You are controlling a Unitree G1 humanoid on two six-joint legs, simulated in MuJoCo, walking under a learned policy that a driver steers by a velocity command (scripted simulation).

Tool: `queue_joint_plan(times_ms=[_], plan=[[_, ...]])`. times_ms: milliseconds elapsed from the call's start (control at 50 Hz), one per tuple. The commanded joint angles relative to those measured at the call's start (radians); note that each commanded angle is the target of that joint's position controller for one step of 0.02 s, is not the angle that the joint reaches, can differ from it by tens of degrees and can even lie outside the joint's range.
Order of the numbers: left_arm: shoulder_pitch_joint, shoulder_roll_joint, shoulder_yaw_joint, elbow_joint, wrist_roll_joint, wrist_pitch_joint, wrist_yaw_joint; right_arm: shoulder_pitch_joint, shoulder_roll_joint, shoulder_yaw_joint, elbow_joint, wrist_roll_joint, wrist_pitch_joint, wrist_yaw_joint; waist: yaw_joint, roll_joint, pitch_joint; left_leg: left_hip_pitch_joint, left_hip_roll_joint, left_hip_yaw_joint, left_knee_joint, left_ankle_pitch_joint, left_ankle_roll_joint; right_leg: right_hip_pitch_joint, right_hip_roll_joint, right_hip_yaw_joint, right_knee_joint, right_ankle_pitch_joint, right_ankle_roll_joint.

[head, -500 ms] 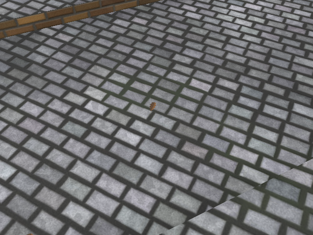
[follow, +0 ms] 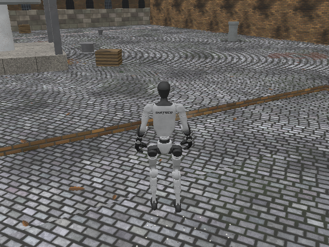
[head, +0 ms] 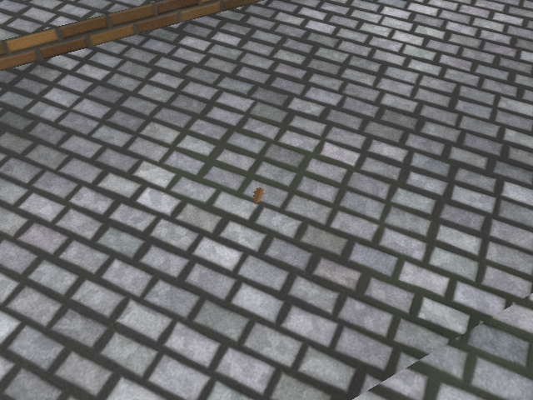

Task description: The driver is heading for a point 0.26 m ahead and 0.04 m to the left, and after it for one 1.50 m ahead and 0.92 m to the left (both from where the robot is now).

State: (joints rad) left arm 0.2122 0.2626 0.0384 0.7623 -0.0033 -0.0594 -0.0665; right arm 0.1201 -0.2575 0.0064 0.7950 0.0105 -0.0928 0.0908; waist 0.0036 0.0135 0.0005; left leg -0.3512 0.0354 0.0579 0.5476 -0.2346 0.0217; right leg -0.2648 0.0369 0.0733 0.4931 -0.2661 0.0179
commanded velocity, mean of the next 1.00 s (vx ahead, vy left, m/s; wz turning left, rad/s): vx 0.01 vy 0.00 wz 0.34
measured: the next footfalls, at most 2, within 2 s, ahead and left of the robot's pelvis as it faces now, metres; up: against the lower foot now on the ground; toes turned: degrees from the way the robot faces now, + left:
left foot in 0.96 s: +0.00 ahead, +0.15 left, +0.00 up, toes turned +26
right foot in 1.56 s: +0.16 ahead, -0.01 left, +0.00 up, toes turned +39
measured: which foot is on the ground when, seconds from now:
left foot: down 0.00-0.52, up 0.54-0.94, down 0.96-1.00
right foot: down 0.00-0.96, up 0.98-1.00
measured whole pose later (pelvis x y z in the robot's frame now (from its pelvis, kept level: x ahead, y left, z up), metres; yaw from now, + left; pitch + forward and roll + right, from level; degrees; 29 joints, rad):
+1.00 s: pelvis +0.00 +0.04 +0.01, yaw +24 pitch -1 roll -1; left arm 0.21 0.32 0.08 0.67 0.06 -0.04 0.05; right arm 0.19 -0.32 -0.08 0.76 -0.03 -0.07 0.07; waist 0.01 0.01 0.08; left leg -0.19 -0.01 0.04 0.42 -0.21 0.05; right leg -0.09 -0.14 -0.22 0.47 -0.39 0.05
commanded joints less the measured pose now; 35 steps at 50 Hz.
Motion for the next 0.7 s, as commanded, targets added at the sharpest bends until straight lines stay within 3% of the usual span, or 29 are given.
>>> queue_joint_plan(times_ms=[20, 200, 240, 280, 300, 360, 400, 440, 480, 500, 520, 540, 560, 580, 600, 620, 640, 700], plan=[[0.029, 0.117, 0.034, -0.051, -0.004, -0.01, 0.011, -0.063, -0.133, -0.04, -0.077, 0.006, -0.017, -0.001, 0.014, 0.035, -0.099, 0.177, 0.109, -0.132, -0.09, 0.224, 0.078, -0.036, -0.042, 0.012, -0.059, 0.109, 0.002], [0.03, 0.138, 0.037, -0.025, -0.001, -0.005, 0.015, -0.087, -0.14, -0.057, -0.075, -0.003, -0.01, 0.006, 0.01, 0.017, -0.082, 0.235, 0.07, -0.109, -0.056, 0.308, 0.049, -0.038, -0.058, -0.001, -0.067, 0.13, 0.015], [0.02, 0.154, 0.04, -0.026, 0.003, -0.004, 0.022, -0.097, -0.161, -0.068, -0.079, -0.007, -0.01, 0.006, 0.015, 0.02, -0.08, 0.219, 0.056, -0.12, -0.057, 0.324, 0.054, -0.021, -0.058, -0.02, -0.052, 0.116, 0.018], [-0.008, 0.198, 0.054, -0.053, 0.012, -0.004, 0.055, -0.101, -0.222, -0.099, -0.102, -0.021, -0.015, -0.015, 0.01, 0.039, -0.099, 0.216, 0.081, -0.175, -0.071, 0.368, 0.123, -0.023, -0.05, -0.046, 0.004, 0.09, 0.003], [-0.007, 0.198, 0.055, -0.059, 0.014, -0.004, 0.073, -0.083, -0.238, -0.11, -0.104, -0.025, -0.018, -0.024, 0.008, 0.052, -0.108, 0.219, 0.112, -0.226, -0.091, 0.384, 0.174, -0.023, -0.049, -0.055, 0.036, 0.062, 0.004], [0.02, 0.167, 0.041, -0.061, 0.014, 0.005, 0.109, -0.014, -0.235, -0.124, -0.095, -0.023, -0.022, -0.037, 0.001, 0.09, -0.083, 0.219, 0.22, -0.4, -0.158, 0.4, 0.303, -0.051, -0.052, -0.073, 0.114, -0.068, 0.017], [0.037, 0.165, 0.038, -0.059, 0.023, 0.007, 0.118, -0.003, -0.232, -0.128, -0.09, -0.027, -0.023, -0.043, 0.002, 0.105, -0.059, 0.196, 0.239, -0.446, -0.194, 0.364, 0.328, -0.04, -0.046, -0.08, 0.134, -0.127, 0.0], [0.063, 0.165, 0.037, -0.054, 0.031, 0.004, 0.116, -0.043, -0.225, -0.126, -0.091, -0.038, -0.02, -0.053, 0.023, 0.099, -0.039, 0.138, 0.206, -0.431, -0.22, 0.281, 0.304, 0.031, -0.032, -0.093, 0.058, -0.112, -0.034], [0.088, 0.17, 0.037, -0.053, 0.02, -0.002, 0.105, -0.087, -0.211, -0.119, -0.089, -0.048, -0.004, -0.055, 0.042, 0.087, -0.036, 0.063, 0.153, -0.403, -0.22, 0.208, 0.257, 0.162, -0.022, -0.096, -0.088, 0.043, -0.088], [0.1, 0.195, 0.045, -0.069, 0.018, -0.008, 0.104, -0.079, -0.19, -0.11, -0.086, -0.053, 0.004, -0.057, 0.049, 0.061, -0.054, 0.021, 0.111, -0.366, -0.188, 0.143, 0.21, 0.227, -0.08, -0.051, -0.131, 0.128, -0.156], [0.136, 0.268, 0.067, -0.083, 0.022, -0.02, 0.114, -0.089, -0.158, -0.1, -0.118, -0.054, 0.007, -0.063, 0.063, -0.108, -0.06, -0.142, -0.021, -0.219, -0.059, -0.054, 0.101, 0.343, -0.27, 0.152, -0.201, 0.295, -0.332], [0.147, 0.27, 0.07, -0.081, 0.051, -0.036, 0.116, -0.092, -0.143, -0.091, -0.116, -0.078, 0.007, -0.06, 0.083, -0.182, -0.014, -0.245, -0.082, -0.117, 0.168, -0.278, 0.009, 0.375, -0.471, 0.321, -0.325, 0.438, -0.463], [0.089, 0.232, 0.057, -0.107, 0.057, -0.044, 0.12, -0.044, -0.147, -0.09, -0.089, -0.088, 0.01, -0.064, 0.045, -0.103, -0.012, -0.232, -0.025, -0.133, 0.368, -0.341, -0.004, 0.334, -0.48, 0.258, -0.344, 0.465, -0.425], [0.015, 0.188, 0.046, -0.129, 0.054, -0.05, 0.115, 0.01, -0.182, -0.103, -0.06, -0.09, 0.011, -0.079, 0.003, -0.079, -0.002, -0.182, -0.016, -0.121, 0.48, -0.33, -0.016, 0.279, -0.416, 0.155, -0.341, 0.451, -0.355], [-0.062, 0.161, 0.034, -0.155, 0.048, -0.053, 0.109, 0.033, -0.207, -0.113, -0.057, -0.094, 0.012, -0.088, -0.03, -0.094, 0.012, -0.147, -0.02, -0.115, 0.525, -0.286, -0.028, 0.23, -0.36, 0.067, -0.346, 0.437, -0.305], [-0.098, 0.167, 0.035, -0.167, 0.037, -0.054, 0.109, 0.035, -0.191, -0.11, -0.06, -0.096, 0.016, -0.088, -0.041, -0.109, 0.018, -0.124, -0.026, -0.094, 0.559, -0.236, -0.043, 0.207, -0.328, 0.008, -0.35, 0.448, -0.285], [-0.105, 0.184, 0.04, -0.174, 0.039, -0.053, 0.114, 0.045, -0.162, -0.1, -0.059, -0.096, 0.022, -0.077, -0.047, -0.094, 0.015, -0.098, -0.02, -0.071, 0.539, -0.197, -0.056, 0.203, -0.303, -0.041, -0.354, 0.439, -0.27], [-0.001, 0.23, 0.066, -0.157, 0.045, -0.043, 0.122, 0.034, -0.122, -0.083, -0.069, -0.057, 0.044, -0.044, 0.017, -0.092, 0.018, -0.133, 0.003, -0.046, 0.365, -0.128, -0.102, 0.333, -0.298, -0.101, -0.339, 0.458, -0.275]])
Velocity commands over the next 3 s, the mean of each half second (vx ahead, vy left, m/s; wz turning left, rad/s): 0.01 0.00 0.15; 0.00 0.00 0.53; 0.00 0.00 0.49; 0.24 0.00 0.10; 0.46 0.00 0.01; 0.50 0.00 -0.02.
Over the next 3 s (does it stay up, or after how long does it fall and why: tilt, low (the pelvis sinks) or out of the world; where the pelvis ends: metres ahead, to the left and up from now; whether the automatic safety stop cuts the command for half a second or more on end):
stays up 0.55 0.53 -0.15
